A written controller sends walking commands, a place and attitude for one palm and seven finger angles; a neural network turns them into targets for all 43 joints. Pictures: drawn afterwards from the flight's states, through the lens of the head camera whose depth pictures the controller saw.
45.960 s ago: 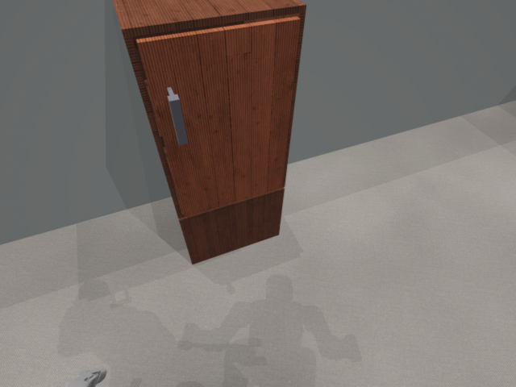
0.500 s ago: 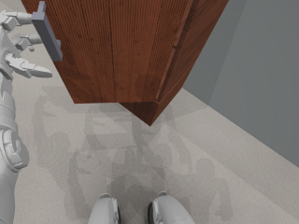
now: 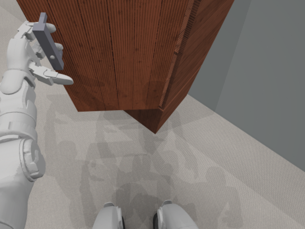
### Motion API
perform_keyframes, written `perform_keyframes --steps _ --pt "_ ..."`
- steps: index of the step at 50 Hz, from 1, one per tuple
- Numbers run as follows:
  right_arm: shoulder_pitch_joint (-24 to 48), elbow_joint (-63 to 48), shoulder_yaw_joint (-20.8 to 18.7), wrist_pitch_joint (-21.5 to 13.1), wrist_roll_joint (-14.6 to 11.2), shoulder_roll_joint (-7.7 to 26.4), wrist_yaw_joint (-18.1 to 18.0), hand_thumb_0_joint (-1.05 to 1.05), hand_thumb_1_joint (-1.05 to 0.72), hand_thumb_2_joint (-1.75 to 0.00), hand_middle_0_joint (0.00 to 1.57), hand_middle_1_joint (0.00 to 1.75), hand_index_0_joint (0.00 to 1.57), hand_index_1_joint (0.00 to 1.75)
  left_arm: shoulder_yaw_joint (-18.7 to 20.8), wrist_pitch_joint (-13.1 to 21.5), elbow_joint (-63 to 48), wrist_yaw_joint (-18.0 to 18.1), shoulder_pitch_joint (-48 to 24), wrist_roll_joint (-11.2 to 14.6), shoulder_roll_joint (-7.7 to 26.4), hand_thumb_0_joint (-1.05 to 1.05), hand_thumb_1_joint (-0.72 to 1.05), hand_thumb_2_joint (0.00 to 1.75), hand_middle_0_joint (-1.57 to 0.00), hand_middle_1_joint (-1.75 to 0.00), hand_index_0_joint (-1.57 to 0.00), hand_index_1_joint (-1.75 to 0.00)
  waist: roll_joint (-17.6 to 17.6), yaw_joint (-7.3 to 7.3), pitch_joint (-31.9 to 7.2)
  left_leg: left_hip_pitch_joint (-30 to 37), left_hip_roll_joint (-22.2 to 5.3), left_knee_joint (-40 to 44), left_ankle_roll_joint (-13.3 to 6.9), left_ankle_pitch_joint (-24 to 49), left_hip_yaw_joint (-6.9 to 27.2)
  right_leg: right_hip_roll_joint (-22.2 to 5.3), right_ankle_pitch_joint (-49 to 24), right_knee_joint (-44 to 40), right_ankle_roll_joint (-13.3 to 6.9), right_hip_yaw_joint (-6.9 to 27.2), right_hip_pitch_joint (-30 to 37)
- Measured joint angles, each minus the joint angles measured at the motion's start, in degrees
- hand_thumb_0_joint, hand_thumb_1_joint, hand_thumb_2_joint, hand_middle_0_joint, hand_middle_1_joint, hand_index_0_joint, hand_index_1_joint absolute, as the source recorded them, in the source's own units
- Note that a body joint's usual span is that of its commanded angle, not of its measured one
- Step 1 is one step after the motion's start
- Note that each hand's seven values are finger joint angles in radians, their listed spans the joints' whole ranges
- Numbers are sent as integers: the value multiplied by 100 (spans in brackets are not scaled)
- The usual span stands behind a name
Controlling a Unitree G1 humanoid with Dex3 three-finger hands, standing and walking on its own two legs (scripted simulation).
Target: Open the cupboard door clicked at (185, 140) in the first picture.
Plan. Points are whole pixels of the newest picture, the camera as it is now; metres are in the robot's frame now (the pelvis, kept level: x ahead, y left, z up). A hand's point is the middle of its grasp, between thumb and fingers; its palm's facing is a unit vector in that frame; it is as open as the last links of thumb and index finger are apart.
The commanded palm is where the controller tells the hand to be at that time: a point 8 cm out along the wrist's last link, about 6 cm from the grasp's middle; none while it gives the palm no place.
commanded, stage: slide the fingers in behind the handle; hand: left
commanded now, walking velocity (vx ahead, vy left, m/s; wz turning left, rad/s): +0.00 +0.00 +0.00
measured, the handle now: (51, 43) +0.57 +0.21 +0.09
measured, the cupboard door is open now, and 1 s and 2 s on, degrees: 43 43 45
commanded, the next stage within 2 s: close the thumb around the handle in 0.88 s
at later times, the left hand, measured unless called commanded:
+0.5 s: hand (60, 58) +0.52 +0.18 +0.09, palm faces +0.03 -1.00 -0.02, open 14.2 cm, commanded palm +0.50 +0.21 +0.09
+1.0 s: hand (60, 59) +0.52 +0.18 +0.09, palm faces +0.02 -1.00 -0.01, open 14.1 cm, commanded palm +0.50 +0.21 +0.09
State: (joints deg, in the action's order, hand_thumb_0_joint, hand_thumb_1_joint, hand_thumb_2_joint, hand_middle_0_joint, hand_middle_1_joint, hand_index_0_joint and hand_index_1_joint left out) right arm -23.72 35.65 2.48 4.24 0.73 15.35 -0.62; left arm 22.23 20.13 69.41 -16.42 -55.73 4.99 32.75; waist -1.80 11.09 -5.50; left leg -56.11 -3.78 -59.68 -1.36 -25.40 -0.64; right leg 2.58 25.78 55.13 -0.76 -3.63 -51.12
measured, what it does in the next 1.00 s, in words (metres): stands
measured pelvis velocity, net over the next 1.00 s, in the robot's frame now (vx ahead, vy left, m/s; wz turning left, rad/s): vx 0.00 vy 0.00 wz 0.02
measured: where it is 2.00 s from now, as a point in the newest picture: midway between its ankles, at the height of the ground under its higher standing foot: outside the picture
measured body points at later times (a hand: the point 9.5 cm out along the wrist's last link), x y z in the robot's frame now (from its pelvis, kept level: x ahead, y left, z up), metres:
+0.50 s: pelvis +0.00 -0.01 +0.00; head +0.12 +0.01 +0.43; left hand +0.51 +0.23 +0.09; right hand -0.02 -0.27 -0.11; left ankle +0.02 +0.10 -0.67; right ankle +0.00 -0.12 -0.67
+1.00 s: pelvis +0.00 +0.00 +0.00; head +0.13 +0.02 +0.43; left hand +0.51 +0.23 +0.09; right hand +0.00 -0.27 -0.11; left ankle +0.02 +0.10 -0.67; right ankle +0.00 -0.12 -0.67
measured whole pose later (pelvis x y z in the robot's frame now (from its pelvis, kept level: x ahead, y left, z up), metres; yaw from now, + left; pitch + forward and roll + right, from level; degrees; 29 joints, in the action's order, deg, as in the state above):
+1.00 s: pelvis +0.00 +0.00 +0.00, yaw +1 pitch +21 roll -3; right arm -23.2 37.0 1.6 3.5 1.1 15.1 0.2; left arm 19.1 22.3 69.2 -11.0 -55.7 5.4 28.0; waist -1.9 10.2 -5.9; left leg -55.8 -3.0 -59.8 -1.2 -25.4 -0.2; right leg 1.9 26.4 55.9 -0.9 -4.0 -50.8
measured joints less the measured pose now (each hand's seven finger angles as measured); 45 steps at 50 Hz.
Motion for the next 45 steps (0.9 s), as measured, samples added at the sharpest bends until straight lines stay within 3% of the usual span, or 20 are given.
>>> perform_keyframes --steps 12,25,45 --pt "29 4 -39 -21 9 -17 43 0 -91 -90 21 30 20 30 63 153 -85 328 85 -116 -207 -2 -50 30 -30 -120 -30 -120 12 21 -5 19 -13 -15 40 -1 -9 12 32 81 -40 12 -21" --pt "-36 109 -85 -35 14 -6 81 0 -91 -90 21 30 20 30 -209 84 -47 502 68 56 -319 -2 -50 30 -28 -120 -26 -120 -19 -52 -17 79 22 49 58 42 37 -14 23 37 -62 -32 53" --pt "60 117 -86 -67 12 -15 72 0 -91 -90 21 30 20 30 -267 185 2 466 35 35 -423 -2 -50 30 -28 -120 -28 -120 5 -73 -41 80 62 15 23 5 46 -47 55 46 -24 -36 77"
